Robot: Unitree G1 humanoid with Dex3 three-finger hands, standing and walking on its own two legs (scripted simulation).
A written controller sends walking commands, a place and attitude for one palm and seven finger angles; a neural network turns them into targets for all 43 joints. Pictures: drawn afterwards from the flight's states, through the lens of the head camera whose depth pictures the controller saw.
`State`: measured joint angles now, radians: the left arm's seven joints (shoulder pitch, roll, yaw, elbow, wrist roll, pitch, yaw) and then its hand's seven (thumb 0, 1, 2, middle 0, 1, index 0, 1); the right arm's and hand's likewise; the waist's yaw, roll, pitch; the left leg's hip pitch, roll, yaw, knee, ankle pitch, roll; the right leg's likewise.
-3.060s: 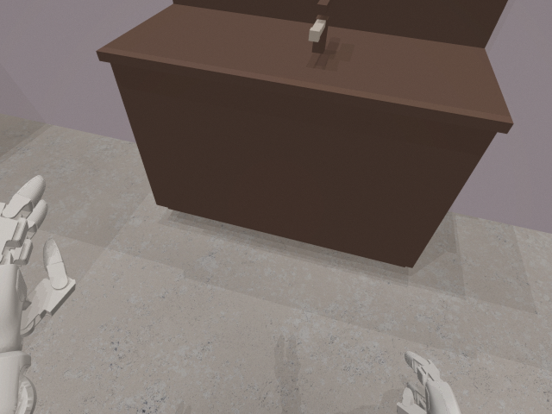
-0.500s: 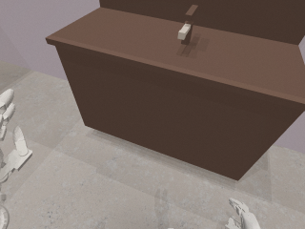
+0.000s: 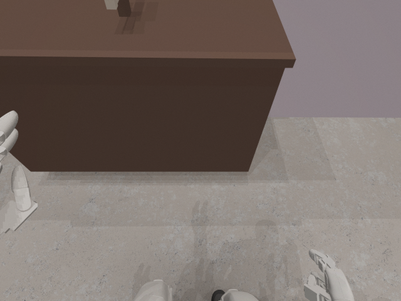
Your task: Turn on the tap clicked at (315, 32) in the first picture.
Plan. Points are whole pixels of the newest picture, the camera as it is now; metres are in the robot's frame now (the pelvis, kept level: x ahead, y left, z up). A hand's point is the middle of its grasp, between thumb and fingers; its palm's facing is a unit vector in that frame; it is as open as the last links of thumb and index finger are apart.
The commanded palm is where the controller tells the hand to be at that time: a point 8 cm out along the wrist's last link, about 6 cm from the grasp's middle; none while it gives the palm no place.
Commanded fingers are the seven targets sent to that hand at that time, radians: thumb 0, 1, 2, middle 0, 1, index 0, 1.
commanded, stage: turn to face it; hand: left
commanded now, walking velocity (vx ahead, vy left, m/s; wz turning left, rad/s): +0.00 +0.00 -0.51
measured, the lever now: (111, 2) +0.85 +0.29 +0.13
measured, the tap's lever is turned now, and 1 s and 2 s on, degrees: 0 0 0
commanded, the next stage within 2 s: take the last steps up to it in 0.48 s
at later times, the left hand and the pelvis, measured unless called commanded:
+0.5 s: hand (105, 222) +0.20 +0.13 +0.18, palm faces +0.18 -0.87 -0.47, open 7.4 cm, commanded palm +0.14 +0.20 +0.19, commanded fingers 0.00 0.90 0.90 -0.20 -0.30 -0.20 -0.30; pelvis -0.08 -0.04 -0.01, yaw -13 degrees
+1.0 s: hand (71, 250) +0.16 +0.15 +0.18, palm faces +0.25 -0.88 -0.40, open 7.4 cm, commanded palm +0.13 +0.20 +0.19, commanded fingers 0.00 0.90 0.90 -0.20 -0.30 -0.20 -0.30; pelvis -0.09 -0.04 +0.01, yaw -12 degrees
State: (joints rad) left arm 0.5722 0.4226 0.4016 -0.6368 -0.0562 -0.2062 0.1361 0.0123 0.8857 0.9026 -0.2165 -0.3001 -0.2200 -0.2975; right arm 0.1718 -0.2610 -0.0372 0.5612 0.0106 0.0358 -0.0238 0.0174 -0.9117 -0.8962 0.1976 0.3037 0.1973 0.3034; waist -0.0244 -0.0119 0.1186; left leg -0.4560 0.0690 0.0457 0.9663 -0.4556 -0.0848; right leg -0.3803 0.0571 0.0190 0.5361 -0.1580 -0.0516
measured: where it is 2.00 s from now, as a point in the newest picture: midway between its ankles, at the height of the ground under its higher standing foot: outside the picture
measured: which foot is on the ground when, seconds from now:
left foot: up 0.00-0.08, down 0.10-0.46, up 0.48-0.84, down 0.86-1.00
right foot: down 0.00-0.14, up 0.16-0.42, down 0.44-0.88, up 0.90-1.00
